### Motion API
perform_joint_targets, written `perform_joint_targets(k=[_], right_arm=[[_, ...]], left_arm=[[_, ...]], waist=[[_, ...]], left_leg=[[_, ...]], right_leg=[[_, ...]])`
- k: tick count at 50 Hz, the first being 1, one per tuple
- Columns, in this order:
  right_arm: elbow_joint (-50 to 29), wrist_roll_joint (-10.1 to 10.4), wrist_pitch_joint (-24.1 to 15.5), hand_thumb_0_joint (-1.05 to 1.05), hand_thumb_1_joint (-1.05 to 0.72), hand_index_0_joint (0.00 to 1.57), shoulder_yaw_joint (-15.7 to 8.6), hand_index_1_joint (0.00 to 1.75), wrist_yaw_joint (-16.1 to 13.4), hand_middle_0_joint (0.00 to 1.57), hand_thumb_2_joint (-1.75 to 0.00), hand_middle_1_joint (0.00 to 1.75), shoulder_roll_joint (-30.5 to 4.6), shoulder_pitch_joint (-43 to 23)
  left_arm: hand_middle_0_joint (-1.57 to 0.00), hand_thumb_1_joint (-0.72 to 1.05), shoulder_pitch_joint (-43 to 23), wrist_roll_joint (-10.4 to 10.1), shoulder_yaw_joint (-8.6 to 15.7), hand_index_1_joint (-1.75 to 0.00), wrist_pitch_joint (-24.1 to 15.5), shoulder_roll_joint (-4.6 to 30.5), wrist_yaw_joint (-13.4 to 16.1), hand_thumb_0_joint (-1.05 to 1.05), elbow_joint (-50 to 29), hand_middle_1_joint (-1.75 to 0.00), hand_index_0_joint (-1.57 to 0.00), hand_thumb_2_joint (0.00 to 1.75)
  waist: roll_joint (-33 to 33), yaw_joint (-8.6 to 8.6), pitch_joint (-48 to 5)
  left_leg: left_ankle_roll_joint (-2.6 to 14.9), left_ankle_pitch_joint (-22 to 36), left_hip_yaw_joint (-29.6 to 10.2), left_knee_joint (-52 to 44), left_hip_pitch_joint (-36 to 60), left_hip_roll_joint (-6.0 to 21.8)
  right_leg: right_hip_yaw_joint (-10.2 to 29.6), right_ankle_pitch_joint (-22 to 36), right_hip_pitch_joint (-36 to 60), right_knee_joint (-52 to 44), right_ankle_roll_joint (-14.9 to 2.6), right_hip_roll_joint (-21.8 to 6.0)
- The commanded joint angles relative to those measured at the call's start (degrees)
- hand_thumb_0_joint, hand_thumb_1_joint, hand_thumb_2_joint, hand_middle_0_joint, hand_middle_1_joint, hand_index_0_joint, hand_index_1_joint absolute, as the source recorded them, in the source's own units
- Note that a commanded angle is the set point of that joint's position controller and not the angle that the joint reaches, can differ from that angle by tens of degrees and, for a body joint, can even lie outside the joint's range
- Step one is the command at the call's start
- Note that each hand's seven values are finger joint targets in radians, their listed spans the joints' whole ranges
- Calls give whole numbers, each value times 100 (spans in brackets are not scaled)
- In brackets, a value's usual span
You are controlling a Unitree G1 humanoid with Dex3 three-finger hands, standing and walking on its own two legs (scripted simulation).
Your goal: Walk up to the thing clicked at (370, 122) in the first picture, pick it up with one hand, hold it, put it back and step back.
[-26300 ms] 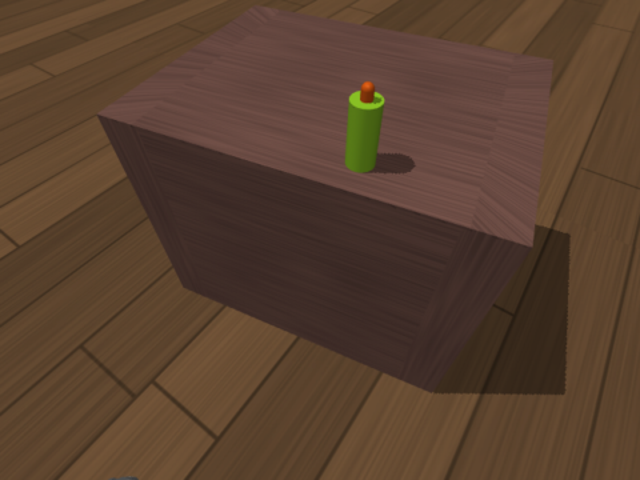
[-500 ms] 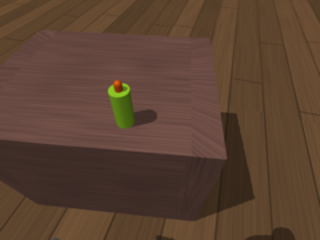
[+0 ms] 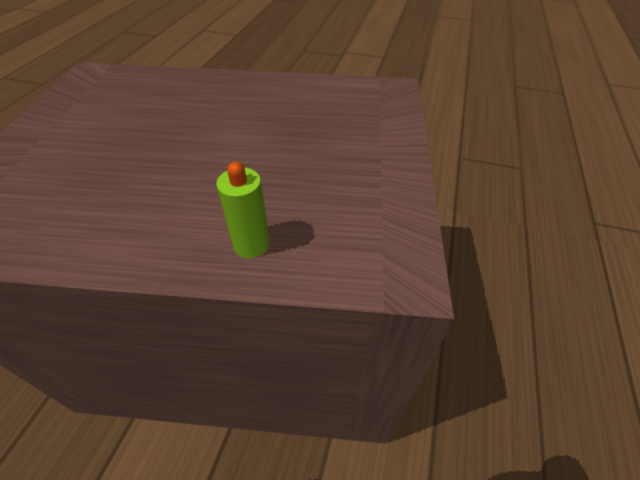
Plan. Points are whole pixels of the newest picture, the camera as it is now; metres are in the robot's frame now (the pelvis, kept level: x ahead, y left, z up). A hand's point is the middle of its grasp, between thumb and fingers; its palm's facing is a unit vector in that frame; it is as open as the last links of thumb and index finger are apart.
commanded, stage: stand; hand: left
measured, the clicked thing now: (244, 208) +0.47 +0.13 +0.05
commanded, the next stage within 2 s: none
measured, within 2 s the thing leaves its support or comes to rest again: neither
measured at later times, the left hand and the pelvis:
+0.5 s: hand out of the picture +0.07 +0.25 -0.16, palm faces -0.03 -0.93 -0.35, open 10.6 cm; pelvis +0.01 +0.00 +0.00, yaw +0 degrees
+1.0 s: hand out of the picture +0.08 +0.25 -0.16, palm faces -0.03 -0.94 -0.35, open 7.4 cm; pelvis +0.01 +0.00 +0.00, yaw +0 degrees
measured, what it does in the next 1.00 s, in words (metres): stands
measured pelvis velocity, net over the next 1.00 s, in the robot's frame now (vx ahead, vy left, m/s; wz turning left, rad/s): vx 0.01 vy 0.00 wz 0.00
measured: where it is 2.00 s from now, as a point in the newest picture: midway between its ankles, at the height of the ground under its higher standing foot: outside the picture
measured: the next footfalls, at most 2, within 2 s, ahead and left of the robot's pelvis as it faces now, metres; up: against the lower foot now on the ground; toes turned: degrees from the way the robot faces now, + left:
none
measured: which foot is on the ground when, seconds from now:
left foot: down 0.00-1.00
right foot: down 0.00-1.00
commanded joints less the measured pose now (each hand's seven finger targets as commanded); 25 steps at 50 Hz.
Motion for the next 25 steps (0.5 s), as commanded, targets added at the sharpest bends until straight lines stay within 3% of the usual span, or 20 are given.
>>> perform_joint_targets(k=[1, 5, 7, 8, 16, 23, 25], right_arm=[[-338, 14, -118, 0, -90, 20, -219, 30, -83, 20, -90, 30, -1278, -268], [-344, 24, -103, 0, -90, 20, -212, 30, -78, 20, -90, 30, -1220, -216], [-324, 24, -100, 0, -90, 20, -208, 30, -74, 20, -90, 30, -1234, -228], [-322, 25, -98, 0, -90, 20, -217, 30, -78, 20, -90, 30, -1246, -224], [-334, 26, -125, 0, -90, 20, -214, 30, -86, 20, -90, 30, -1240, -192], [-359, 31, -112, 0, -90, 20, -205, 30, -90, 20, -90, 30, -1232, -240], [-344, 40, -105, 0, -90, 20, -201, 30, -84, 20, -90, 30, -1216, -216]], left_arm=[[-4, -61, -212, -31, 243, -4, -123, 1239, 47, 0, -341, -4, -4, 2], [-4, -60, -219, -23, 251, -4, -125, 1268, 58, 0, -343, -4, -4, 3], [-20, -44, -175, -33, 239, -20, -119, 1235, 47, 0, -339, -20, -20, 19], [-20, -36, -158, -41, 239, -28, -116, 1231, 43, 0, -340, -28, -20, 27], [-20, 28, -175, -52, 252, -30, -128, 1248, 58, 0, -381, -30, -20, 90], [-20, 84, -191, -47, 246, -30, -131, 1225, 62, 0, -375, -30, -20, 90], [-20, 90, -143, -43, 240, -30, -131, 1217, 60, 0, -359, -30, -20, 90]], waist=[[59, 11, -324], [-33, -33, -253], [18, -13, -231], [36, -18, -214], [-11, -18, -411], [-27, -11, -400], [-50, -13, -332]], left_leg=[[160, 74, -545, -418, -13, 636], [167, -69, -551, -414, -71, 615], [158, -105, -554, -436, -15, 611], [157, -183, -560, -428, -32, 607], [159, 522, -505, -315, 65, 638], [175, 629, -501, -258, 89, 653], [157, 499, -513, -298, 129, 639]], right_leg=[[427, 218, -44, -346, -283, -509], [427, 117, -102, -370, -282, -511], [424, 13, -181, -369, -286, -498], [437, -63, -208, -386, -297, -496], [423, 535, 0, -288, -279, -537], [403, 664, 56, -325, -264, -549], [401, 520, -51, -367, -259, -532]])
